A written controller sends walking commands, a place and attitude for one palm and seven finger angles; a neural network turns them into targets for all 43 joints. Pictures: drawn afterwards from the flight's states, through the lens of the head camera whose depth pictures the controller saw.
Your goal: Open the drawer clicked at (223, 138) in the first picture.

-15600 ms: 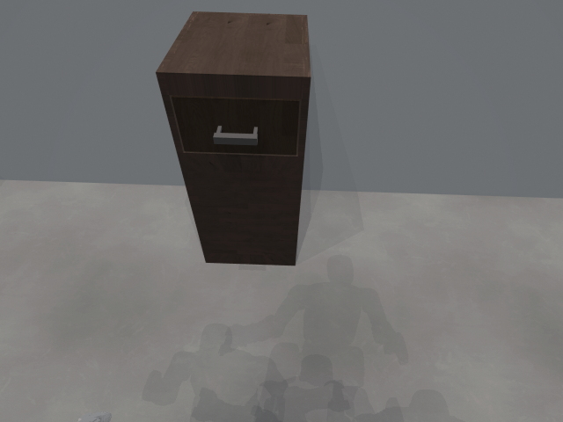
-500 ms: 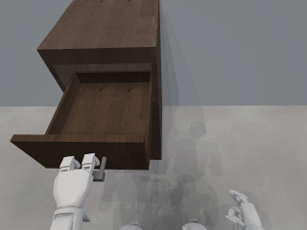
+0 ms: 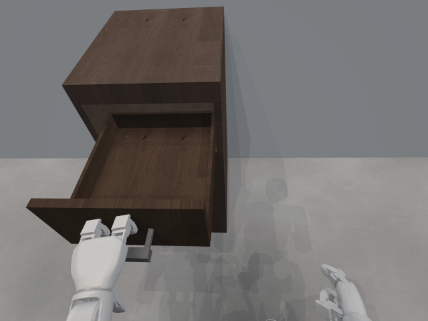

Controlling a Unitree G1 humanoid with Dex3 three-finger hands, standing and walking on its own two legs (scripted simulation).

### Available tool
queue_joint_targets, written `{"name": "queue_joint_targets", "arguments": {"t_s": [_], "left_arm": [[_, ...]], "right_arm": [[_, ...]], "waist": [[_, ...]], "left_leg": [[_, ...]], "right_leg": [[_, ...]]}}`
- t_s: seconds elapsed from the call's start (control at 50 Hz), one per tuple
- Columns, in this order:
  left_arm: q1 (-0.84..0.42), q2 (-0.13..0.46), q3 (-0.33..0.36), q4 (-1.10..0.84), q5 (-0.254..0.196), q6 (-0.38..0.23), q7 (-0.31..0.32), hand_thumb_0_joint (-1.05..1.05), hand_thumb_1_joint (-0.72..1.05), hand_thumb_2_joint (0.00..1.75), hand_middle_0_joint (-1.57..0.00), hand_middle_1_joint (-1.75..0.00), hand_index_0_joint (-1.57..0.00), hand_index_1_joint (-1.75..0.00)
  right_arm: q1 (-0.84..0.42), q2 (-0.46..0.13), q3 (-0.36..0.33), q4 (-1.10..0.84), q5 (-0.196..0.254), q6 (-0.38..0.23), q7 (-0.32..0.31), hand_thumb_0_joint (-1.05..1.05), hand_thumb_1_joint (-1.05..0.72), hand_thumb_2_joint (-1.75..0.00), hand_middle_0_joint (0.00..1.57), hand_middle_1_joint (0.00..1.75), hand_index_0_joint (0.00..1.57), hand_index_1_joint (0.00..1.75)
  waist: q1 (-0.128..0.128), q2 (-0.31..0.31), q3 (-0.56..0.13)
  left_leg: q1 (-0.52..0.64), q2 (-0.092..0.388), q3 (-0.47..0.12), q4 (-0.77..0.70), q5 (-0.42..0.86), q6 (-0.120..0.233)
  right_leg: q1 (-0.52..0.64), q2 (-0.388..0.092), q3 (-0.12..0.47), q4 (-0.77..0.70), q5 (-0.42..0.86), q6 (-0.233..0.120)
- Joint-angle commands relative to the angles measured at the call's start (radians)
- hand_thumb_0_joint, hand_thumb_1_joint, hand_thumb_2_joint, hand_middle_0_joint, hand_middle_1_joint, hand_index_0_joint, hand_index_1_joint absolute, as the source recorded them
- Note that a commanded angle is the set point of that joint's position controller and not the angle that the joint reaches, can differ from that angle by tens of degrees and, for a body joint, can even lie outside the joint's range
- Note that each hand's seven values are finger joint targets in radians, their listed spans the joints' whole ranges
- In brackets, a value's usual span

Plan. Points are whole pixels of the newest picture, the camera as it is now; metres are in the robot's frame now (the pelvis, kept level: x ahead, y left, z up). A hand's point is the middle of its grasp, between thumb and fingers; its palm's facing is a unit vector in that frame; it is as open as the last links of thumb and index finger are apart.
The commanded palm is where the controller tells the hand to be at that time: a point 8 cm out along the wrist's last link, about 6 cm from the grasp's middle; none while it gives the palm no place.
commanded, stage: lift the hand off the handle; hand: left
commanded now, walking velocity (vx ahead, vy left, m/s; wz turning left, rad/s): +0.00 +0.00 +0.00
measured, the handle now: (123, 243) +0.26 +0.22 -0.03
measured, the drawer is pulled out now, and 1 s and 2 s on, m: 0.30 0.30 0.30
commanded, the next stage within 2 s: draw the hand back to the body in 1.80 s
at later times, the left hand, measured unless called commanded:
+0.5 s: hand (106, 257) +0.22 +0.22 +0.02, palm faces +0.03 -0.10 -0.99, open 13.6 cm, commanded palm +0.19 +0.22 +0.08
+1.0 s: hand (104, 244) +0.23 +0.21 +0.06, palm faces +0.08 -0.10 -0.99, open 13.6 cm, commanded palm +0.20 +0.21 +0.11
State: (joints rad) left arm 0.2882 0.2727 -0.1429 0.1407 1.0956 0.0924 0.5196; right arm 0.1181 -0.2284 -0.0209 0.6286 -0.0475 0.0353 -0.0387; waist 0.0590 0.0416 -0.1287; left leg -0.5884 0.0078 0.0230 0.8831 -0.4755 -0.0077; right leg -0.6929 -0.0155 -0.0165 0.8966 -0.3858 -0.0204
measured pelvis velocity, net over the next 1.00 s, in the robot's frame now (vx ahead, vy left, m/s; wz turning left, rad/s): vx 0.01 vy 0.00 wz -0.01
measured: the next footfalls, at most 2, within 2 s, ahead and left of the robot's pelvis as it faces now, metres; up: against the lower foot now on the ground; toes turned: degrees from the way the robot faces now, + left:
none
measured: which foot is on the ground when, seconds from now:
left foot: down 0.00-1.00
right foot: down 0.00-1.00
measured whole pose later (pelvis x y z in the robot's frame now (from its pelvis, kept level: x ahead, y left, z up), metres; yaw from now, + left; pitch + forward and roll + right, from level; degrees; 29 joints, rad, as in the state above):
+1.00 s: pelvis +0.01 +0.00 +0.03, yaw -1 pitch +4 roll +1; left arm 0.33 0.31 -0.16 -0.09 1.06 0.10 0.36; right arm 0.10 -0.22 0.00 0.64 -0.04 0.05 -0.01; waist 0.10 0.07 -0.07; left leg -0.33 0.00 0.03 0.65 -0.39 -0.01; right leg -0.44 -0.01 -0.01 0.69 -0.32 -0.02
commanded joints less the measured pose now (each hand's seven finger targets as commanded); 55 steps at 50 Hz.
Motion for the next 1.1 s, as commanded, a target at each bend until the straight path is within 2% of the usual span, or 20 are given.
{"name": "queue_joint_targets", "arguments": {"t_s": [0.0, 0.06, 0.14, 0.18, 0.26, 0.34, 0.38, 0.42, 0.48, 0.54, 0.58, 0.64, 0.68, 0.72, 0.76, 0.78, 0.84, 0.88, 1.0, 1.08], "left_arm": [[-0.138, 0.138, 0.086, -0.222, 0.006, -0.018, 0.026, 0.00, -0.50, 0.30, -0.30, -1.20, -0.30, -1.20], [-0.097, 0.148, 0.101, -0.255, 0.005, -0.036, 0.019, 0.00, -0.50, 0.30, -0.30, -1.20, -0.30, -1.20], [-0.084, 0.136, 0.094, -0.263, 0.007, -0.040, 0.013, 0.00, -0.50, 0.30, -0.30, -1.20, -0.30, -1.20], [-0.076, 0.134, 0.087, -0.289, 0.004, -0.035, 0.007, 0.00, -0.50, 0.30, -0.30, -1.20, -0.30, -1.20], [-0.069, 0.141, 0.092, -0.298, 0.000, -0.026, -0.006, 0.00, -0.50, 0.30, -0.30, -1.20, -0.30, -1.20], [-0.063, 0.141, 0.089, -0.322, -0.005, -0.027, -0.021, 0.00, -0.50, 0.30, -0.30, -1.20, -0.30, -1.20], [-0.077, 0.168, 0.113, -0.337, -0.008, -0.027, -0.030, 0.00, -0.50, 0.30, -0.30, -1.20, -0.30, -1.20], [-0.089, 0.151, 0.093, -0.356, -0.009, -0.031, -0.035, 0.00, -0.50, 0.30, -0.30, -1.20, -0.30, -1.20], [-0.033, 0.166, 0.115, -0.367, -0.018, -0.036, -0.047, 0.00, -0.50, 0.30, -0.30, -1.20, -0.30, -1.20], [-0.071, 0.139, 0.077, -0.383, -0.014, -0.034, -0.055, 0.00, -0.50, 0.30, -0.30, -1.20, -0.30, -1.20], [-0.073, 0.154, 0.092, -0.397, -0.017, -0.029, -0.062, 0.00, -0.50, 0.30, -0.30, -1.20, -0.30, -1.20], [-0.085, 0.123, 0.050, -0.415, -0.018, -0.026, -0.073, 0.00, -0.50, 0.30, -0.30, -1.20, -0.30, -1.20], [-0.102, 0.150, 0.074, -0.425, -0.019, -0.024, -0.080, 0.00, -0.50, 0.30, -0.30, -1.20, -0.30, -1.20], [-0.101, 0.131, 0.051, -0.444, -0.021, -0.024, -0.086, 0.00, -0.50, 0.30, -0.30, -1.20, -0.30, -1.20], [-0.083, 0.137, 0.056, -0.453, -0.019, -0.026, -0.093, 0.00, -0.50, 0.30, -0.30, -1.20, -0.30, -1.20], [-0.061, 0.163, 0.084, -0.453, -0.023, -0.025, -0.096, 0.00, -0.50, 0.30, -0.30, -1.20, -0.30, -1.20], [-0.065, 0.148, 0.066, -0.450, -0.018, -0.017, -0.106, 0.00, -0.50, 0.30, -0.30, -1.20, -0.30, -1.20], [-0.078, 0.182, 0.099, -0.456, -0.024, -0.009, -0.111, 0.00, -0.50, 0.30, -0.30, -1.20, -0.30, -1.20], [-0.095, 0.148, 0.053, -0.450, -0.037, 0.022, -0.154, 0.00, -0.50, 0.30, -0.30, -1.20, -0.30, -1.20], [-0.076, 0.201, 0.104, -0.466, -0.046, 0.021, -0.183, 0.00, -0.50, 0.30, -0.30, -1.20, -0.30, -1.20]], "right_arm": [[-0.121, -0.096, -0.031, -0.160, 0.004, -0.044, -0.014, 0.00, -0.90, -0.90, 0.20, 0.30, 0.20, 0.30], [-0.120, -0.091, -0.036, -0.166, 0.003, -0.047, -0.010, 0.00, -0.90, -0.90, 0.20, 0.30, 0.20, 0.30], [-0.123, -0.089, -0.034, -0.165, -0.001, -0.045, -0.003, 0.00, -0.90, -0.90, 0.20, 0.30, 0.20, 0.30], [-0.129, -0.090, -0.035, -0.170, 0.001, -0.043, 0.001, 0.00, -0.90, -0.90, 0.20, 0.30, 0.20, 0.30], [-0.131, -0.087, -0.033, -0.167, 0.005, -0.040, 0.004, 0.00, -0.90, -0.90, 0.20, 0.30, 0.20, 0.30], [-0.135, -0.085, -0.029, -0.170, 0.003, -0.041, 0.004, 0.00, -0.90, -0.90, 0.20, 0.30, 0.20, 0.30], [-0.141, -0.090, -0.029, -0.168, 0.006, -0.036, 0.000, 0.00, -0.90, -0.90, 0.20, 0.30, 0.20, 0.30], [-0.141, -0.084, -0.030, -0.167, 0.005, -0.038, 0.004, 0.00, -0.90, -0.90, 0.20, 0.30, 0.20, 0.30], [-0.140, -0.085, -0.029, -0.170, 0.006, -0.039, 0.006, 0.00, -0.90, -0.90, 0.20, 0.30, 0.20, 0.30], [-0.142, -0.083, -0.026, -0.167, 0.001, -0.040, 0.011, 0.00, -0.90, -0.90, 0.20, 0.30, 0.20, 0.30], [-0.148, -0.086, -0.029, -0.169, 0.006, -0.035, 0.010, 0.00, -0.90, -0.90, 0.20, 0.30, 0.20, 0.30], [-0.146, -0.081, -0.027, -0.170, 0.004, -0.040, 0.015, 0.00, -0.90, -0.90, 0.20, 0.30, 0.20, 0.30], [-0.148, -0.085, -0.029, -0.167, 0.006, -0.037, 0.013, 0.00, -0.90, -0.90, 0.20, 0.30, 0.20, 0.30], [-0.150, -0.080, -0.029, -0.168, 0.008, -0.038, 0.018, 0.00, -0.90, -0.90, 0.20, 0.30, 0.20, 0.30], [-0.149, -0.078, -0.028, -0.168, 0.006, -0.041, 0.021, 0.00, -0.90, -0.90, 0.20, 0.30, 0.20, 0.30], [-0.152, -0.082, -0.027, -0.170, 0.007, -0.038, 0.020, 0.00, -0.90, -0.90, 0.20, 0.30, 0.20, 0.30], [-0.161, -0.077, -0.020, -0.167, 0.008, -0.038, 0.025, 0.00, -0.90, -0.90, 0.20, 0.30, 0.20, 0.30], [-0.171, -0.081, -0.021, -0.164, 0.011, -0.033, 0.020, 0.00, -0.90, -0.90, 0.20, 0.30, 0.20, 0.30], [-0.182, -0.078, -0.012, -0.163, 0.019, -0.032, 0.020, 0.00, -0.90, -0.90, 0.20, 0.30, 0.20, 0.30], [-0.191, -0.080, -0.009, -0.158, 0.021, -0.029, 0.018, 0.00, -0.90, -0.90, 0.20, 0.30, 0.20, 0.30]], "waist": [[-0.010, -0.064, -0.167], [0.007, -0.030, -0.183], [0.001, -0.055, -0.163], [0.004, -0.020, -0.175], [0.006, -0.056, -0.150], [0.011, -0.059, -0.143], [0.013, -0.045, -0.146], [0.011, -0.030, -0.145], [0.022, -0.045, -0.148], [0.012, -0.039, -0.119], [0.018, -0.027, -0.135], [0.016, -0.035, -0.127], [0.018, -0.034, -0.130], [0.021, -0.017, -0.129], [0.026, -0.038, -0.131], [0.030, -0.039, -0.124], [0.030, -0.047, -0.083], [0.036, -0.032, -0.086], [0.035, -0.065, -0.075], [0.053, -0.040, -0.066]], "left_leg": [[0.073, -0.049, 0.002, -0.142, 0.217, 0.027], [0.099, -0.047, 0.002, -0.154, 0.254, 0.023], [0.107, -0.046, 0.001, -0.160, 0.268, 0.023], [0.128, -0.044, 0.000, -0.170, 0.291, 0.019], [0.132, -0.043, -0.003, -0.186, 0.292, 0.021], [0.148, -0.044, -0.001, -0.199, 0.302, 0.023], [0.160, -0.043, -0.004, -0.214, 0.309, 0.018], [0.177, -0.042, -0.004, -0.217, 0.312, 0.020], [0.184, -0.040, -0.005, -0.228, 0.346, 0.017], [0.189, -0.040, -0.006, -0.235, 0.339, 0.020], [0.206, -0.038, -0.007, -0.249, 0.348, 0.015], [0.219, -0.038, -0.007, -0.255, 0.346, 0.021], [0.229, -0.036, -0.010, -0.270, 0.357, 0.015], [0.243, -0.035, -0.008, -0.275, 0.360, 0.018], [0.249, -0.036, -0.008, -0.279, 0.373, 0.020], [0.243, -0.036, -0.008, -0.286, 0.380, 0.016], [0.236, -0.037, -0.004, -0.299, 0.350, 0.019], [0.244, -0.038, -0.001, -0.317, 0.340, 0.017], [0.264, -0.040, 0.007, -0.343, 0.340, 0.026], [0.277, -0.042, 0.008, -0.375, 0.357, 0.021]], "right_leg": [[0.198, 0.032, 0.011, -0.175, 0.174, -0.018], [0.218, 0.035, 0.007, -0.172, 0.204, -0.024], [0.225, 0.037, 0.007, -0.182, 0.220, -0.021], [0.240, 0.038, 0.006, -0.186, 0.235, -0.026], [0.257, 0.038, 0.003, -0.198, 0.244, -0.022], [0.277, 0.037, 0.006, -0.210, 0.252, -0.020], [0.293, 0.040, 0.008, -0.219, 0.250, -0.024], [0.288, 0.037, 0.008, -0.223, 0.245, -0.023], [0.320, 0.040, 0.009, -0.229, 0.280, -0.024], [0.304, 0.037, 0.005, -0.235, 0.268, -0.021], [0.323, 0.042, 0.007, -0.245, 0.262, -0.025], [0.321, 0.039, 0.000, -0.251, 0.252, -0.022], [0.341, 0.043, 0.004, -0.260, 0.258, -0.025], [0.342, 0.039, 0.002, -0.265, 0.253, -0.025], [0.357, 0.039, 0.003, -0.269, 0.272, -0.023], [0.375, 0.043, 0.012, -0.277, 0.280, -0.026], [0.367, 0.039, 0.011, -0.289, 0.256, -0.021], [0.396, 0.040, 0.022, -0.309, 0.252, -0.024], [0.429, 0.034, 0.017, -0.335, 0.251, -0.014], [0.481, 0.036, 0.031, -0.360, 0.276, -0.018]]}}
